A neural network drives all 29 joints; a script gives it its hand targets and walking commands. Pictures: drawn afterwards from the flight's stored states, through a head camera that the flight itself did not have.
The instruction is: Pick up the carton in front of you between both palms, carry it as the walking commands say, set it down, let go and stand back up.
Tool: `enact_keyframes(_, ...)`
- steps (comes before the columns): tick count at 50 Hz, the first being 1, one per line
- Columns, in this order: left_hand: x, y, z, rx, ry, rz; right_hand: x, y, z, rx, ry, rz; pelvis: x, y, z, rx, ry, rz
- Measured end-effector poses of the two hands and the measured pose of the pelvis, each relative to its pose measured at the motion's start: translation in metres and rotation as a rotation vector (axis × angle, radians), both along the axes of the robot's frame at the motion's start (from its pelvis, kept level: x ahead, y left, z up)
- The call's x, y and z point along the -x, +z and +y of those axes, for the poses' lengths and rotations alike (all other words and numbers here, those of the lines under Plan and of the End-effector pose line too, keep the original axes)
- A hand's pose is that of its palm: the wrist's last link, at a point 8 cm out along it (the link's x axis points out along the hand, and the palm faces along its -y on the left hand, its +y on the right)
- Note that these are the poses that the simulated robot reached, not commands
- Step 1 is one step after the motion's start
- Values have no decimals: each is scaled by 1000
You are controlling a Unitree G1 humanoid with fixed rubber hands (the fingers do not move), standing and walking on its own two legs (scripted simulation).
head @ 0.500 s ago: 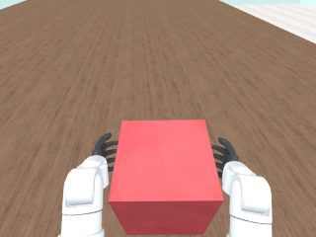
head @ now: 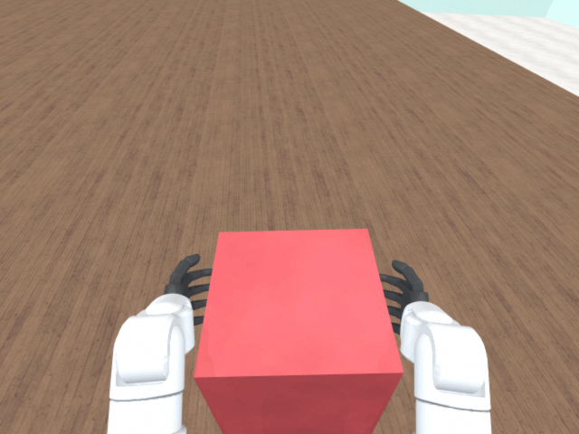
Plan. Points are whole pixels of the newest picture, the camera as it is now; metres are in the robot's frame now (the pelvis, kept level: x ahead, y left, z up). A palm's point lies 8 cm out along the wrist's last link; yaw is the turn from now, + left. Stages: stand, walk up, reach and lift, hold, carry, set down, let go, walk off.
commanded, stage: carry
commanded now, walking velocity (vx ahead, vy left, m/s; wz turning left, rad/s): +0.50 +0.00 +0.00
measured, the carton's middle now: (295, 339) +0.28 +0.00 +0.01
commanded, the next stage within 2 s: none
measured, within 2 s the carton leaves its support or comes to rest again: neither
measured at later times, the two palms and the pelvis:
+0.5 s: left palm (236, 165) +0.59 +0.13 +0.11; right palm (385, 175) +0.59 -0.17 +0.10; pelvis +0.32 -0.03 +0.00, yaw +2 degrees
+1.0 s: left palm (241, 104) +0.92 +0.16 +0.09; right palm (350, 108) +0.92 -0.14 +0.10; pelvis +0.66 +0.01 +0.00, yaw +0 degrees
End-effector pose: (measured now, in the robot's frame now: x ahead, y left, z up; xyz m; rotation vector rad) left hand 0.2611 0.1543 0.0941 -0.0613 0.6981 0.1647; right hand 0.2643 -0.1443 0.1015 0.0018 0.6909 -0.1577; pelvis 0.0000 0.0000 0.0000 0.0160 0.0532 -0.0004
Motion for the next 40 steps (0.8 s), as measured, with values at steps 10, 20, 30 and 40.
enact_keyframes(10, -110, -5, 5, 2, -53, 95, -95, -4, 5, 9, -48, 96, -104, 30, 17, 39, -12, 24)
enact_keyframes(20, -246, 24, -10, -20, -7, -41, -244, 17, -10, -19, -5, -40, -247, 19, -7, 18, 3, 12)
enact_keyframes(30, -374, 4, -34, -49, 44, 78, -387, -12, -33, -65, 34, 78, -376, 17, -40, 5, 50, 12)
enact_keyframes(40, -500, 31, -30, -45, 34, -4, -509, 16, -29, -55, 30, -4, -500, 31, -33, -8, 31, 19)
